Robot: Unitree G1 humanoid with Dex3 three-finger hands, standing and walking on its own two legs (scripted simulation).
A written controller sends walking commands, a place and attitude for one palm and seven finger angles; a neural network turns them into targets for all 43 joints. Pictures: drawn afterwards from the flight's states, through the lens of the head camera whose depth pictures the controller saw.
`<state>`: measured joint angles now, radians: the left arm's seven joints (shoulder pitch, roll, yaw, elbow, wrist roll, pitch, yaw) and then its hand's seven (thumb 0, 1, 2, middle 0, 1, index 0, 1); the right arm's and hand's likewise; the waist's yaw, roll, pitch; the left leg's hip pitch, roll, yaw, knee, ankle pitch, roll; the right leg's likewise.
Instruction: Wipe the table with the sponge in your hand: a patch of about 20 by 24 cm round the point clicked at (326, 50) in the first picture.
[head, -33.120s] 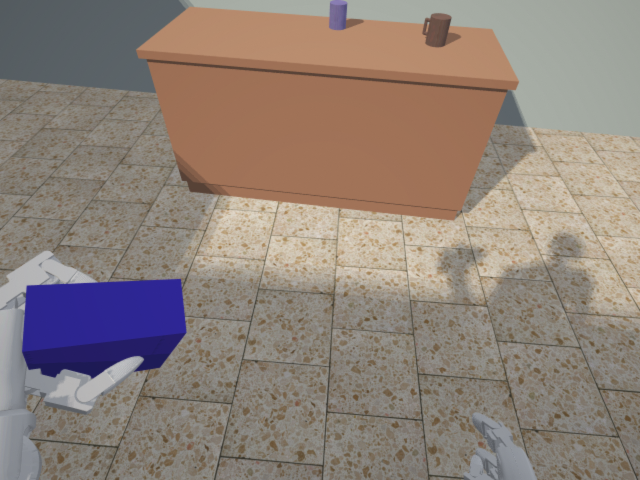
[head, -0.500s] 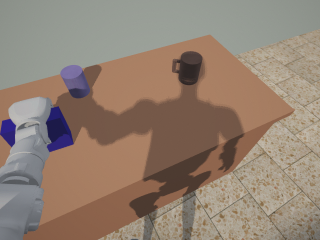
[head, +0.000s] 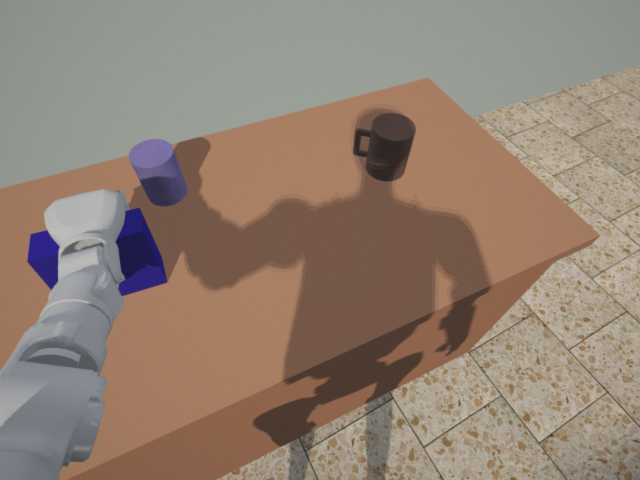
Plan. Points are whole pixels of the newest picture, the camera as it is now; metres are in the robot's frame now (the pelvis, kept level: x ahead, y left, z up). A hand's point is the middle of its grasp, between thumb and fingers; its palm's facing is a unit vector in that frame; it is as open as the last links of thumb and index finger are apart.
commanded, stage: slide across to the middle lane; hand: left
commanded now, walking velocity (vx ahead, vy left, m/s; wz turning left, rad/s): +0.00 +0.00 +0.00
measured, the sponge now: (109, 268) +0.40 +0.32 -0.02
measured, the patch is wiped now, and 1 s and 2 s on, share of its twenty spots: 0.45 0.45 0.55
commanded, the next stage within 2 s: wipe back along the middle lane in 0.26 s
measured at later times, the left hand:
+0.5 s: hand (149, 235) +0.43 +0.26 +0.02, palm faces -0.11 -0.01 -0.99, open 9.4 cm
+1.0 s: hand (155, 271) +0.37 +0.24 +0.02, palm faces -0.07 -0.02 -1.00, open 9.4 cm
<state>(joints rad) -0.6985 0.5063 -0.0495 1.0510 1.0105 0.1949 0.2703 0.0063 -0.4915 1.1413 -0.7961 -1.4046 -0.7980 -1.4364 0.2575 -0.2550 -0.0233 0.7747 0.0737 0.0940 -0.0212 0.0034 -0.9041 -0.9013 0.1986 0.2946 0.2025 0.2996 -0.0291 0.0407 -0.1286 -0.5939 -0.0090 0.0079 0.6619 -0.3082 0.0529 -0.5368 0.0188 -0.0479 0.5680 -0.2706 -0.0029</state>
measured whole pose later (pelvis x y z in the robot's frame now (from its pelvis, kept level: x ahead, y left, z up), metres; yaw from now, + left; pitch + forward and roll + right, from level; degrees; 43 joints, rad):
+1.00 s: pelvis +0.00 -0.02 +0.01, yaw +0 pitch +9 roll -1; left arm -0.51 0.29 -0.18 0.83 0.99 0.40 0.32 0.00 -0.46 1.13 -0.75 -1.45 -0.76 -1.48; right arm 0.12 -0.26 -0.01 0.72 0.08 0.17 -0.02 0.00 -0.91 -0.90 0.20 0.29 0.20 0.30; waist 0.02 0.05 -0.14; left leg -0.44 0.00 0.00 0.57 -0.28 0.02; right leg -0.41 0.03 -0.05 0.53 -0.27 -0.03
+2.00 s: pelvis +0.00 -0.03 +0.01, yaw +0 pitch +3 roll +0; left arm -0.16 0.22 -0.34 0.39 1.00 0.55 0.28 0.03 -0.45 1.12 -0.74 -1.47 -0.76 -1.48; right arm 0.02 -0.25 0.01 0.65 0.10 0.19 0.01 0.01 -0.90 -0.90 0.20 0.29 0.20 0.30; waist 0.09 0.07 -0.13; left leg -0.35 0.00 0.01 0.58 -0.29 0.01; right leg -0.34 0.03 -0.04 0.58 -0.30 -0.04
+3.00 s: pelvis -0.02 -0.05 +0.01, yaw +1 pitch +3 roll +1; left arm -0.36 0.13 -0.43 0.61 0.96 0.53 0.31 0.00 -0.47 1.11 -0.78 -1.43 -0.80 -1.43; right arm 0.02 -0.22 0.00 0.72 0.09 0.14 0.01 0.01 -0.90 -0.90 0.20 0.29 0.20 0.30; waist 0.10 0.07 -0.12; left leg -0.35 0.00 -0.01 0.56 -0.26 0.00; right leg -0.35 0.03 -0.06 0.58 -0.28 -0.06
